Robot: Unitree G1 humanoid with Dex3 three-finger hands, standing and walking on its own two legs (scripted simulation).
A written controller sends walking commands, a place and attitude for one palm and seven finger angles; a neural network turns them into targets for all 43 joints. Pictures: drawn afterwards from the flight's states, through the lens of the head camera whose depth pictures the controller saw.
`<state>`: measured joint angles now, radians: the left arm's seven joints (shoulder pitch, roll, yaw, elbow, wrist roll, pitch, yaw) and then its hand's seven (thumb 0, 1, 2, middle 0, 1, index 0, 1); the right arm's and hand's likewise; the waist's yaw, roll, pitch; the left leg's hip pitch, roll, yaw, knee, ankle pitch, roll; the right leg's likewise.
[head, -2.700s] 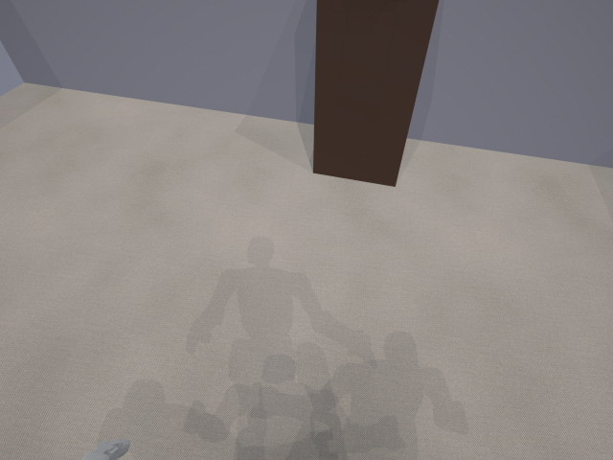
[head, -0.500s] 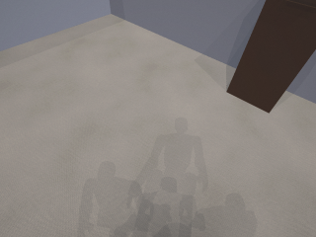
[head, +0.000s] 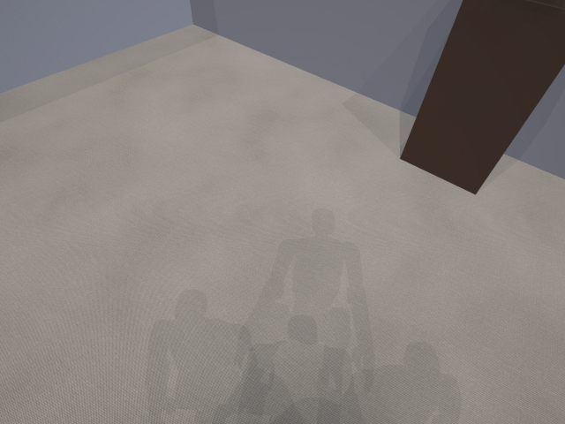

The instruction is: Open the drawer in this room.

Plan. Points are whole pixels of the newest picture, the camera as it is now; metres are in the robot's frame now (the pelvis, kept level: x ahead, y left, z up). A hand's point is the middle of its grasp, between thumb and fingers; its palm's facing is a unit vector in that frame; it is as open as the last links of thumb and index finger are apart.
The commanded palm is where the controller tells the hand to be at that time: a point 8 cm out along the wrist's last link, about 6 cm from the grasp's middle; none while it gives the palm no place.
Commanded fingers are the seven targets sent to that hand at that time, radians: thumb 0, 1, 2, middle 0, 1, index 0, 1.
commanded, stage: stand and wait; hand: left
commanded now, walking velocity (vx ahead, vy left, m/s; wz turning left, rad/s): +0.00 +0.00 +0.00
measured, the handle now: out of the picture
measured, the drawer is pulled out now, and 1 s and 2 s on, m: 0.00 0.00 0.00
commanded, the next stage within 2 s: turn or walk to find it in 0.42 s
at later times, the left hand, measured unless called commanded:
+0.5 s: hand out of the picture -0.01 +0.16 -0.18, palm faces +0.04 -0.99 -0.16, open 7.4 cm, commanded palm none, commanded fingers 0.00 0.90 0.90 -0.20 -0.30 -0.20 -0.30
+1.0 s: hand out of the picture +0.03 +0.17 -0.18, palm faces +0.05 -0.98 -0.19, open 7.4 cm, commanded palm none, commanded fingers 0.00 0.90 0.90 -0.20 -0.30 -0.20 -0.30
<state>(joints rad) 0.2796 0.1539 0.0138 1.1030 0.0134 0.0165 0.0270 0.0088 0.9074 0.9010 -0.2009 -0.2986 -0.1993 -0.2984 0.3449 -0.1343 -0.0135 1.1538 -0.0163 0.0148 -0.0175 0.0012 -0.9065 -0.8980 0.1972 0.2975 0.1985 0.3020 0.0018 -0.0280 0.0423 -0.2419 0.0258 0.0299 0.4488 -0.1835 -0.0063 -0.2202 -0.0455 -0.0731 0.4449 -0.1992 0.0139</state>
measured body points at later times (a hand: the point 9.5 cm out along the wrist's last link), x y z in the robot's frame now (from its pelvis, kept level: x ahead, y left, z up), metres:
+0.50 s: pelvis +0.01 +0.00 +0.00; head +0.02 +0.00 +0.45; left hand -0.01 +0.21 -0.16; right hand +0.01 -0.22 -0.16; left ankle +0.04 +0.12 -0.74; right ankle +0.03 -0.13 -0.74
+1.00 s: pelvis +0.03 -0.01 +0.00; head +0.04 +0.00 +0.45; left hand +0.03 +0.22 -0.16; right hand +0.04 -0.23 -0.16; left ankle +0.04 +0.12 -0.74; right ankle +0.03 -0.13 -0.74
